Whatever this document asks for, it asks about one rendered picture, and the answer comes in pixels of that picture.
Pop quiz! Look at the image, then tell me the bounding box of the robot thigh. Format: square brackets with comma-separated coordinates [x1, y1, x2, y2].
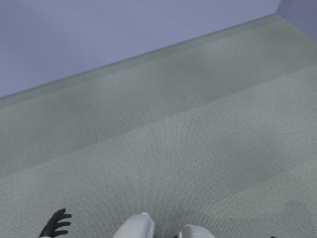
[112, 214, 156, 238]
[177, 225, 215, 238]

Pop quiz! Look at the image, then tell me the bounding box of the left robot thigh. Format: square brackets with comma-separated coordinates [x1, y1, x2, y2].
[112, 214, 156, 238]

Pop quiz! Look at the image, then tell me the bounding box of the right robot thigh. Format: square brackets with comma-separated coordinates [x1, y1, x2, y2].
[177, 225, 215, 238]

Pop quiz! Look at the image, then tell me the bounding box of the left robot hand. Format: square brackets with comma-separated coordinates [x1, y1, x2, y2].
[39, 208, 72, 238]

